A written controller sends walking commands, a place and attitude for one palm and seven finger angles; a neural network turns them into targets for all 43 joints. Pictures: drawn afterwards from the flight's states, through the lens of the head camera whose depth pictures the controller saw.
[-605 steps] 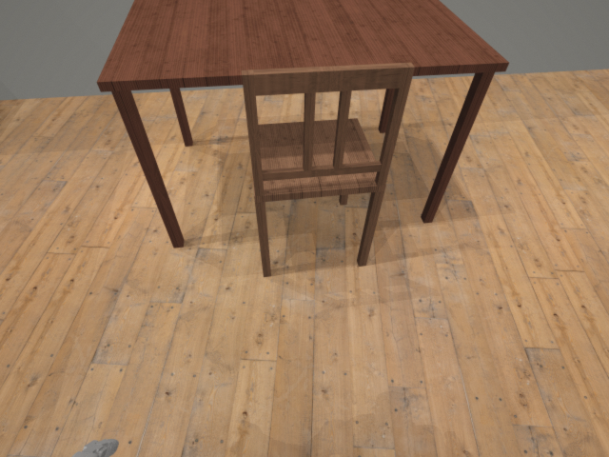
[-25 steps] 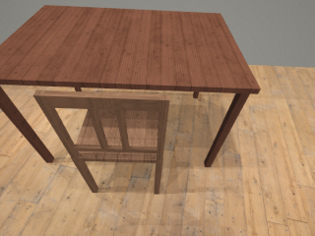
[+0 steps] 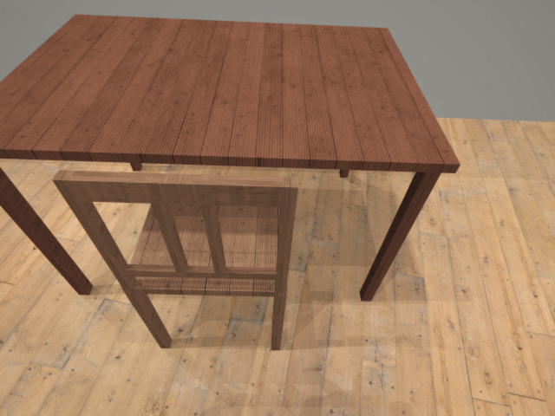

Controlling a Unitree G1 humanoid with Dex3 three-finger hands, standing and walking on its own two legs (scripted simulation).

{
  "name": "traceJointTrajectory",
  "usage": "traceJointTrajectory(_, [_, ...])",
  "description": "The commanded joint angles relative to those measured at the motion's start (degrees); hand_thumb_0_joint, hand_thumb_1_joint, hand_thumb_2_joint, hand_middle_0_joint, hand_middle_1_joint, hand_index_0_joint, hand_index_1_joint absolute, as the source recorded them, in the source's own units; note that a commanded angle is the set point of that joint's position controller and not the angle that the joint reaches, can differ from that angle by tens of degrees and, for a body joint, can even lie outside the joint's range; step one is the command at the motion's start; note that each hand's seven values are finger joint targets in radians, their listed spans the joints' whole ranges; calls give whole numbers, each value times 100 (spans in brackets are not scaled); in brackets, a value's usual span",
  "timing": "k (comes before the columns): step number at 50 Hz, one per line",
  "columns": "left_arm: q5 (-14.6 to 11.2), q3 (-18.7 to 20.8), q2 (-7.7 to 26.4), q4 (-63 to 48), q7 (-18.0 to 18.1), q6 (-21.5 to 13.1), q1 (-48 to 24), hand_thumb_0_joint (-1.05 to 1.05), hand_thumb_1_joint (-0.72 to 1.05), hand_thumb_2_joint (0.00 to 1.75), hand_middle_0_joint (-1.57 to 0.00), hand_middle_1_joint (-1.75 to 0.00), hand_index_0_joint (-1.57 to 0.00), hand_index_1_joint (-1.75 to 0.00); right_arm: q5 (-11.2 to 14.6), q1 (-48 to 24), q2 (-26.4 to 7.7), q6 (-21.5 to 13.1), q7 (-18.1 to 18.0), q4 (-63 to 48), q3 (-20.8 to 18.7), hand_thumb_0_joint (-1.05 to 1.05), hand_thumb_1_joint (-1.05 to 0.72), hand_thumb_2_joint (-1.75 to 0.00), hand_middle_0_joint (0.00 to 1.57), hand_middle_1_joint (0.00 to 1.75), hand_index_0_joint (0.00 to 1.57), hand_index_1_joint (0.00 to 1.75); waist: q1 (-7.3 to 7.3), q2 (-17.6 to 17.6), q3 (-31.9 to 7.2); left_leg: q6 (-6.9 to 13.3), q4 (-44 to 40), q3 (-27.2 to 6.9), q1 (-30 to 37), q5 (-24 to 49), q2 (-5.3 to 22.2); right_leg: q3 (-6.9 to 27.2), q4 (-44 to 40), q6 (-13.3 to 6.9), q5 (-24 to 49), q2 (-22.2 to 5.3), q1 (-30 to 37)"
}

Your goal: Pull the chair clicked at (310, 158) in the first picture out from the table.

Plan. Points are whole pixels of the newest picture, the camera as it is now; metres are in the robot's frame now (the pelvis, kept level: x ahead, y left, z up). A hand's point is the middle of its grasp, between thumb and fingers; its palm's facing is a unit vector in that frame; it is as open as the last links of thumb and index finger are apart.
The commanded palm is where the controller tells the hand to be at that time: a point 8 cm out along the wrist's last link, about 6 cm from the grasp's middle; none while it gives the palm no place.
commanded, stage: come to a stop and stand still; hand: left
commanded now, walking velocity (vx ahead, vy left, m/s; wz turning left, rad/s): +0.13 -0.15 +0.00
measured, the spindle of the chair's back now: (171, 238) +0.47 +0.25 -0.11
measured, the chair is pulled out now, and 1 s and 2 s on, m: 0.00 0.00 0.00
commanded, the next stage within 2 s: look again from close up in 1.16 s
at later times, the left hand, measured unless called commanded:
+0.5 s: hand out of the picture +0.02 +0.16 -0.19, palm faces +0.08 -0.98 -0.19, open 7.4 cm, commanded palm none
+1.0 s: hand out of the picture +0.01 +0.16 -0.18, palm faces +0.02 -0.98 -0.19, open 7.4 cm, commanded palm none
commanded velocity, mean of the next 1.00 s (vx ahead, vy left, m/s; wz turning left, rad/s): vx -0.02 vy -0.01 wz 0.00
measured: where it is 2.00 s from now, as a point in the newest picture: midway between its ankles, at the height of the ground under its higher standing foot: outside the picture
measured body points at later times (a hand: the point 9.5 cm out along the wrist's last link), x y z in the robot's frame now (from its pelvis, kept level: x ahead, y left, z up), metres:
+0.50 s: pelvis +0.02 -0.01 -0.01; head +0.06 +0.01 +0.44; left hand +0.02 +0.21 -0.18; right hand +0.07 -0.25 -0.16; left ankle +0.00 +0.08 -0.74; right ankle +0.02 -0.15 -0.74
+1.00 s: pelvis +0.01 +0.00 +0.00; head +0.02 -0.01 +0.44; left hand +0.01 +0.22 -0.16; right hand +0.00 -0.23 -0.16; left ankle +0.00 +0.08 -0.74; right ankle -0.01 -0.13 -0.74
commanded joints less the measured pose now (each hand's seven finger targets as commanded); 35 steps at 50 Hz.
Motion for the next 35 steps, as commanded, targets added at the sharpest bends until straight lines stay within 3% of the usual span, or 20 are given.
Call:
traceJointTrajectory(1, [75,119,296,-252,-79,-27,265,0,90,90,-20,-30,-20,-30,-19,549,-891,-18,-93,-101,-240,0,-90,-90,20,30,20,30,-81,669,779,227,-1371,-1288,-504,-801,1393,-463,297,-204,-333,53,-641])
traceJointTrajectory(4, [76,187,267,-329,-130,-25,354,0,90,90,-20,-30,-20,-30,-44,749,-883,-38,-167,-87,-267,0,-90,-90,20,30,20,30,-79,575,673,344,-889,-1193,-288,495,1515,-504,356,-268,-150,15,-684])
traceJointTrajectory(5, [65,191,253,-312,-126,-41,412,0,90,90,-20,-30,-20,-30,-39,788,-835,-54,-183,-88,-244,0,-90,-90,20,30,20,30,-56,486,630,305,-653,-1040,-328,1167,1388,-447,300,-306,180,35,-489])
traceJointTrajectory(7, [26,228,295,-176,-49,-105,840,0,90,90,-20,-30,-20,-30,-16,726,-643,-90,-210,-101,-187,0,-90,-90,20,30,20,30,77,166,308,40,190,-413,-565,2549,925,-79,159,-429,2085,-243,387])
traceJointTrajectory(8, [-3,239,428,-99,11,-154,1046,0,90,90,-20,-30,-20,-30,7,704,-540,-91,-217,-127,-148,0,-90,-90,20,30,20,30,100,-234,54,-128,457,-215,-789,2317,728,220,158,-531,3512,-487,887])
traceJointTrajectory(10, [-75,237,622,-48,101,-232,1046,0,90,90,-20,-30,-20,-30,71,635,-398,-30,-204,-164,-126,0,-90,-90,20,30,20,30,53,-447,-275,-339,381,-124,-913,1338,594,435,229,-710,5404,-945,1318])
traceJointTrajectory(13, [-45,285,798,-153,177,-221,879,0,90,90,-20,-30,-20,-30,102,577,-387,55,-180,-224,-181,0,-90,-90,20,30,20,30,68,-487,-408,-391,637,-26,-964,782,525,551,261,-777,6178,-1162,1408])
traceJointTrajectory(15, [-12,316,897,-178,189,-173,814,0,90,90,-20,-30,-20,-30,89,371,-403,127,-162,-355,-224,0,-90,-90,20,30,20,30,155,-627,-338,-423,1123,45,-1316,-446,415,722,152,-1030,6484,-1436,1511])
traceJointTrajectory(17, [39,362,896,-246,210,-112,697,0,90,90,-20,-30,-20,-30,74,125,-435,177,-162,-507,-259,0,-90,-90,20,30,20,30,224,-712,-331,-429,1543,-76,-1600,-1079,416,986,49,-1349,6187,-1659,1472])
traceJointTrajectory(19, [62,392,932,-395,199,-50,354,0,90,90,-20,-30,-20,-30,82,94,-457,208,-137,-592,-291,0,-90,-90,20,30,20,30,112,-684,-320,-437,1395,-145,-1453,-883,377,895,34,-1385,5265,-1611,1120])
traceJointTrajectory(21, [23,403,957,-587,174,0,-93,0,90,90,-20,-30,-20,-30,76,413,-459,195,-92,-559,-309,0,-90,-90,20,30,20,30,-159,-686,-402,-418,384,-52,-568,215,395,630,151,-1060,3802,-1341,374])
traceJointTrajectory(22, [2,396,859,-672,145,22,-220,0,90,90,-20,-30,-20,-30,55,568,-540,146,-75,-528,-308,0,-90,-90,20,30,20,30,-233,-462,-396,-346,-64,-126,2,1047,540,368,300,-771,2708,-975,-136])
traceJointTrajectory(23, [3,360,647,-754,108,40,-144,0,90,90,-20,-30,-20,-30,2,477,-779,98,-62,-565,-323,0,-90,-90,20,30,20,30,-135,301,-403,-100,-201,-664,225,1922,1099,-3,451,-419,1188,-412,-564])
traceJointTrajectory(24, [24,298,426,-728,115,65,-103,0,90,90,-20,-30,-20,-30,-8,278,-938,76,-24,-632,-307,0,-90,-90,20,30,20,30,-77,913,-287,236,-657,-1118,-336,2017,1619,-428,644,-155,-564,-52,-302])
traceJointTrajectory(25, [37,253,356,-660,121,100,-150,0,90,90,-20,-30,-20,-30,-17,81,-968,43,-18,-639,-283,0,-90,-90,20,30,20,30,-62,1192,-126,448,-1114,-1468,-763,1512,1778,-314,1187,-90,-1329,32,-135])
traceJointTrajectory(26, [34,213,323,-560,97,117,-45,0,90,90,-20,-30,-20,-30,-27,-151,-883,9,-44,-666,-234,0,-90,-90,20,30,20,30,23,1051,73,541,-1328,-1538,-907,1045,1777,-168,1484,-106,-1469,-69,-190])
traceJointTrajectory(28, [46,144,273,-392,17,76,119,0,90,90,-20,-30,-20,-30,-40,-323,-857,-25,-70,-636,-171,0,-90,-90,20,30,20,30,88,788,125,546,-1173,-1351,-563,1251,1669,-158,1301,-104,-1215,-169,-330])
traceJointTrajectory(31, [23,118,352,-336,-43,24,69,0,90,90,-20,-30,-20,-30,-44,-103,-888,-56,-113,-484,-177,0,-90,-90,20,30,20,30,-29,681,41,501,-790,-1143,113,2501,1603,-274,653,-102,-1003,-119,-385])
traceJointTrajectory(33, [16,140,421,-311,-51,44,135,0,90,90,-20,-30,-20,-30,-31,-45,-943,-40,-149,-422,-191,0,-90,-90,20,30,20,30,-24,622,53,407,-545,-1002,121,2903,1542,-288,206,-125,-608,-91,-194])
traceJointTrajectory(35, [18,152,490,-274,-43,42,274,0,90,90,-20,-30,-20,-30,-2,-47,-918,-24,-171,-407,-197,0,-90,-90,20,30,20,30,6,341,131,216,-338,-878,-120,2757,1338,-154,-314,-214,336,-98,75])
